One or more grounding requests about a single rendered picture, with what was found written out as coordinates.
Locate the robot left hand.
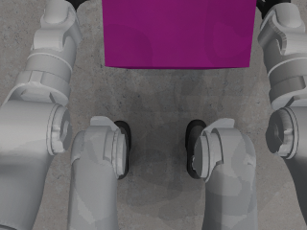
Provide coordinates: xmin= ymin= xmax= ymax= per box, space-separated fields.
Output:
xmin=65 ymin=0 xmax=90 ymax=12

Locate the right robot upper arm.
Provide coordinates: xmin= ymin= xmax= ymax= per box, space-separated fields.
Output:
xmin=265 ymin=106 xmax=307 ymax=226

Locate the left robot thigh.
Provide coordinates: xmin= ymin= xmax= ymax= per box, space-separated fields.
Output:
xmin=66 ymin=126 xmax=127 ymax=230

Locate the robot right hand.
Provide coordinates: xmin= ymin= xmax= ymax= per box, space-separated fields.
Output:
xmin=256 ymin=0 xmax=292 ymax=20

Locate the left robot upper arm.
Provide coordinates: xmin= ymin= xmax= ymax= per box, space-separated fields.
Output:
xmin=0 ymin=100 xmax=73 ymax=230

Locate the left robot forearm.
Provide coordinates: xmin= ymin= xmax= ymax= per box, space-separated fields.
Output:
xmin=0 ymin=0 xmax=83 ymax=110

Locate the robot right foot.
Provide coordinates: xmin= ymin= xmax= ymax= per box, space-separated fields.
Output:
xmin=185 ymin=119 xmax=206 ymax=179

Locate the carton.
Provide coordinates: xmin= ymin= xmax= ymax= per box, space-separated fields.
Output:
xmin=102 ymin=0 xmax=257 ymax=70

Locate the right robot forearm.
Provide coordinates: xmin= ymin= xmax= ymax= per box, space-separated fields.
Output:
xmin=257 ymin=2 xmax=307 ymax=110

